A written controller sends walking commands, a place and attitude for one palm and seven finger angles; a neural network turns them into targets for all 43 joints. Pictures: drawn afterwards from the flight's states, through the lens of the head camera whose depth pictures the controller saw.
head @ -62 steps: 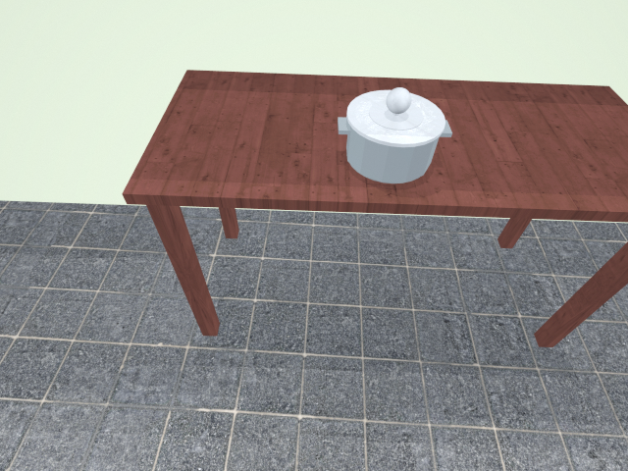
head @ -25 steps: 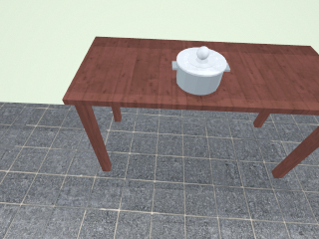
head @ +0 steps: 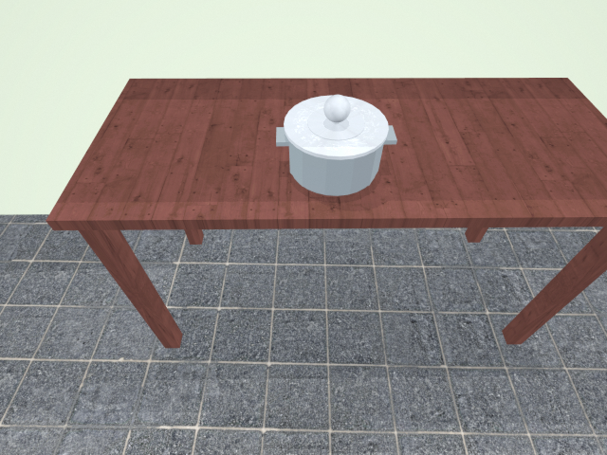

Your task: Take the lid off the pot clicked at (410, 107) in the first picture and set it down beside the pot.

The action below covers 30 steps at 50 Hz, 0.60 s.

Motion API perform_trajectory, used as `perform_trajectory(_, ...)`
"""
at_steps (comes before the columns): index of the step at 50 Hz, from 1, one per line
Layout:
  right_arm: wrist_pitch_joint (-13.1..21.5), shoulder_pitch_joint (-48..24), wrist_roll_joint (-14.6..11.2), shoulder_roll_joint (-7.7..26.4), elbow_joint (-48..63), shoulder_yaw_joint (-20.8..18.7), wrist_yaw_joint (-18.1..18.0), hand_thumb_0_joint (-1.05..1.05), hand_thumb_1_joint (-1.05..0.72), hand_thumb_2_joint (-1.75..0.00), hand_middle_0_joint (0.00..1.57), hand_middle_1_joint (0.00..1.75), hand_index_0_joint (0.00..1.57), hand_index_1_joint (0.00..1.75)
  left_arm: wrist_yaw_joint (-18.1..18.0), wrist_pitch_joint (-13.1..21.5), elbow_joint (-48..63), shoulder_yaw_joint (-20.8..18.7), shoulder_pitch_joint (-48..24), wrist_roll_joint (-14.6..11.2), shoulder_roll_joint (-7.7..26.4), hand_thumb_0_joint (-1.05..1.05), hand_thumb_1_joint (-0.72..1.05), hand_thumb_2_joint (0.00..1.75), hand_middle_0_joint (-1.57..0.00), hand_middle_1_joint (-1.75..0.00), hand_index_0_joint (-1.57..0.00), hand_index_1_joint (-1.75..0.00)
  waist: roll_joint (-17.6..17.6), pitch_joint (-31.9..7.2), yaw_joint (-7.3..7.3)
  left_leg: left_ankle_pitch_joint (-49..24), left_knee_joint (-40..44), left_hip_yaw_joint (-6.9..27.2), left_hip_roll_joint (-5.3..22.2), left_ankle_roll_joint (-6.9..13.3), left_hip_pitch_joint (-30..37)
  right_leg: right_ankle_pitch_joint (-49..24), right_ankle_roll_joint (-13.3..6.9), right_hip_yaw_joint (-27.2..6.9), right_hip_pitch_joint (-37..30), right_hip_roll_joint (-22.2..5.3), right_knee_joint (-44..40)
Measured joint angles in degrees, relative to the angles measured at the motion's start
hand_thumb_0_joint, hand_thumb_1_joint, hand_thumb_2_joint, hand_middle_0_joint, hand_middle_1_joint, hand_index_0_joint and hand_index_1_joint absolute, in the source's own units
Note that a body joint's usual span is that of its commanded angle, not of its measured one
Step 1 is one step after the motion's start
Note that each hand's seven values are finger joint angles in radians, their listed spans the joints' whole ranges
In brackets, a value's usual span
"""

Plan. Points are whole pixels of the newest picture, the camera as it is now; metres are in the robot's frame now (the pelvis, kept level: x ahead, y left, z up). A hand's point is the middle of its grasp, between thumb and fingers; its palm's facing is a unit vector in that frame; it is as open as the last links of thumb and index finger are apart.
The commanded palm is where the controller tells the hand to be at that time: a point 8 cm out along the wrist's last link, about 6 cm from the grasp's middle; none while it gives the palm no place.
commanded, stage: take the last steps up to it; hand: left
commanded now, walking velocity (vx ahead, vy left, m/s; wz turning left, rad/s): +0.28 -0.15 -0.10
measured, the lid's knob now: (337, 108) +0.70 -0.02 +0.08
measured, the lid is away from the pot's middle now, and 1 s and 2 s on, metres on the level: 0.00 0.00 0.00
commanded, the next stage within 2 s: come to a stop and stand still in 0.32 s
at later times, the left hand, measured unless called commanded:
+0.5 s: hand (225, 428) +0.19 +0.14 -0.19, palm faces +0.00 -0.99 -0.11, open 7.3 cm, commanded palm none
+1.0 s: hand (260, 348) +0.31 +0.10 -0.16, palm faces -0.01 -0.96 -0.27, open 7.3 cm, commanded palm none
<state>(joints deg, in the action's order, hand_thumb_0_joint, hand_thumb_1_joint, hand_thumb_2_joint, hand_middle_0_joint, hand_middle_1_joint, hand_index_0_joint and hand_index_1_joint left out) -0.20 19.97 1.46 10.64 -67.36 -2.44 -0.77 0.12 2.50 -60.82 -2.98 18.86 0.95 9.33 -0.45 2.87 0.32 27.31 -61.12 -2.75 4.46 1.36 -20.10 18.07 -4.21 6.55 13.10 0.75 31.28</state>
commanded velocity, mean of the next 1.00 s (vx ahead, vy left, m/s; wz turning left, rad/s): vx -0.05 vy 0.00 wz -0.01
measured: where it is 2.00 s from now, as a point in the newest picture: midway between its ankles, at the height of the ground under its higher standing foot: outside the picture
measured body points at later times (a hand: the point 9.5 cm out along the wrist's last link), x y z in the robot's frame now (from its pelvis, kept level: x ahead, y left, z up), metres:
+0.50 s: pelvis +0.19 -0.02 +0.00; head +0.21 +0.02 +0.45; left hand +0.19 +0.20 -0.17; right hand +0.24 -0.26 -0.13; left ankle +0.21 +0.06 -0.73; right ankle +0.12 -0.16 -0.63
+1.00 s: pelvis +0.22 -0.09 +0.00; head +0.26 -0.11 +0.45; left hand +0.31 +0.15 -0.14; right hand +0.26 -0.34 -0.16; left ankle +0.18 +0.05 -0.63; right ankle +0.29 -0.21 -0.73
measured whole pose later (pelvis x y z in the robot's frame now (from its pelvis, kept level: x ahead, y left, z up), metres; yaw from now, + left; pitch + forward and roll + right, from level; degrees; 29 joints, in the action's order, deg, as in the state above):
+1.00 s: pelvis +0.22 -0.09 +0.00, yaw -3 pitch -1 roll +2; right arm -4.4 9.6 1.3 12.4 -57.5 -4.8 -0.9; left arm -2.5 -1.0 -54.0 -2.8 9.0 1.5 9.5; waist -0.2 6.2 -0.4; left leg 26.5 -70.1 0.2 -1.5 -3.5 -28.4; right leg 9.3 -0.1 2.3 20.9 -4.8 30.7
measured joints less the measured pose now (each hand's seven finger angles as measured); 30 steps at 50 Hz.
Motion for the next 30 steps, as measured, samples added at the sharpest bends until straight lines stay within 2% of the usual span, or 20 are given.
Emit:
perform_trajectory(3,0.2,-2.52,0.23,0.05,1.96,-0.64,0.2,0.01,-0.9,-0.9,0.2,0.3,0.2,0.3,-0.66,-0.03,-1.24,0.47,2.3,0.25,-1.45,0.0,0.91,0.9,-0.2,-0.3,-0.2,-0.3,0.5,-0.68,-0.15,-4.27,-3.81,-1.81,0.75,-0.7,-6.27,-1.31,-0.5,-0.41,-3.46,1.21,-5.19)
perform_trajectory(6,0.62,-5.68,0.18,-0.31,4.52,-1.13,0.39,0.0,-0.91,-0.9,0.2,0.3,0.2,0.3,-0.77,0.14,-2.42,1.14,4.09,0.31,-2.96,0.0,0.91,0.9,-0.2,-0.3,-0.2,-0.3,0.3,-1.03,-0.5,-8.54,-0.93,-2.39,1.3,-1.29,-10.32,-1.79,-0.96,-0.8,-6.3,2.56,-9.21)
perform_trajectory(9,1.0,-8.9,0.16,-1.31,6.3,-1.21,0.52,0.0,-0.91,-0.9,0.2,0.3,0.2,0.3,-0.83,0.43,-3.14,1.53,5.21,0.41,-3.96,0.0,0.91,0.9,-0.2,-0.3,-0.2,-0.3,0.26,-0.88,-0.06,-10.3,3.99,-2.61,1.43,-1.54,-12.08,-1.18,-1.13,-1.31,-8.81,3.82,-11.5)
perform_trajectory(13,1.64,-12.5,0.05,-3.11,7.7,-0.77,0.55,0.0,-0.91,-0.9,0.2,0.3,0.2,0.3,-1.02,0.44,-3.51,1.5,6.19,0.64,-4.25,0.0,0.91,0.9,-0.2,-0.3,-0.2,-0.3,0.96,-0.39,1.39,-9.7,12.91,-3.57,0.59,-0.64,-10.63,1.51,-1.06,-2.05,-12.02,4.85,-11.94)
perform_trajectory(16,3.02,-13.99,0.07,-4.37,8.71,-0.18,0.09,0.0,-0.91,-0.9,0.2,0.3,0.2,0.3,-0.81,0.16,-3.71,1.25,7.02,0.4,-3.94,0.0,0.91,0.9,-0.2,-0.3,-0.2,-0.3,1.95,-0.04,1.6,-13.22,22.48,-5.17,-1.54,0.84,-5.52,6.25,-0.7,-2.45,-12.69,4.69,-6.68)
perform_trajectory(17,3.7,-14.13,0.31,-4.55,9.15,0.01,-0.17,0.0,-0.91,-0.9,0.2,0.3,0.2,0.3,-0.68,0.0,-3.74,1.08,7.47,0.17,-4.02,0.0,0.91,0.9,-0.2,-0.3,-0.2,-0.3,1.69,-0.15,1.43,-15.79,24.64,-4.85,-1.53,2.29,-3.74,8.09,-0.42,-2.51,-10.71,4.93,-0.6)
perform_trajectory(18,4.22,-14.26,0.47,-5.06,9.43,0.1,-0.53,0.0,-0.9,-0.9,0.2,0.3,0.2,0.3,-0.5,-0.4,-3.88,0.99,7.07,-0.09,-3.68,0.0,0.91,0.9,-0.2,-0.3,-0.2,-0.3,2.42,0.11,1.1,-14.62,23.12,-5.3,-1.71,3.05,-3.45,9.51,0.2,-3.05,-7.16,4.4,9.2)
perform_trajectory(20,4.33,-13.31,0.33,-5.65,9.9,0.6,-0.8,0.0,-0.9,-0.9,0.21,0.3,0.2,0.3,-0.45,-1.34,-3.46,0.7,5.71,0.07,-2.6,0.01,0.91,0.9,-0.2,-0.3,-0.2,-0.3,3.76,0.3,0.69,-10.76,22.01,-6.23,-1.97,3.31,-1.49,10.85,0.76,-4.93,0.55,3.59,28.5)
perform_trajectory(22,4.45,-11.28,0.04,-5.82,9.61,0.32,-1.46,-0.01,-0.91,-0.9,0.21,0.3,0.2,0.3,-0.42,-1.95,-2.44,-0.08,3.49,0.63,-1.33,0.01,0.91,0.9,-0.2,-0.3,-0.2,-0.3,4.41,-0.03,0.33,-9.84,24.54,-6.23,-2.12,2.63,1.26,8.02,1.7,-5.67,7.27,1.9,39.04)
perform_trajectory(23,4.75,-10.4,-0.36,-5.42,9.66,-0.43,-2.19,-0.02,-0.93,-0.9,0.21,0.3,0.2,0.3,-0.35,-2.15,-1.56,-0.44,2.19,0.82,-0.77,0.01,0.91,0.9,-0.2,-0.3,-0.2,-0.3,4.56,-0.11,0.21,-10.57,26.52,-6.11,-2.15,1.86,2.62,6.25,2.32,-6.09,10.13,0.72,40.89)
perform_trajectory(25,4.6,-8.9,-0.3,-4.02,8.98,-0.46,-2.65,-0.03,-0.95,-0.9,0.21,0.3,0.2,0.3,-0.42,-2.48,0.59,-0.9,-0.65,0.87,0.25,0.01,0.91,0.9,-0.2,-0.3,-0.2,-0.3,4.71,0.01,0.18,-11.87,30.26,-5.51,-2.21,1.49,4.92,3.48,3.65,-7.16,14.37,-1.62,39.5)
perform_trajectory(28,3.18,-7.23,-0.23,-2.43,7.51,0.07,-2.46,-0.03,-0.95,-0.9,0.21,0.3,0.2,0.3,-0.91,-3.01,3.67,-1.23,-4.36,0.63,1.29,0.01,0.92,0.9,-0.2,-0.3,-0.2,-0.3,4.47,0.58,0.46,-13.0,34.14,-4.54,-1.66,0.87,7.54,0.08,5.28,-8.22,16.78,-4.12,29.96)
perform_trajectory(30,2.26,-6.54,-0.32,-1.95,6.99,0.2,-2.22,-0.02,-0.94,-0.9,0.21,0.3,0.2,0.3,-1.11,-3.26,4.84,-1.09,-6.17,0.48,1.96,0.01,0.92,0.9,-0.2,-0.3,-0.2,-0.3,4.11,1.2,0.05,-12.93,35.15,-3.95,-1.14,0.13,8.68,-1.06,5.89,-7.97,16.51,-5.06,23.21)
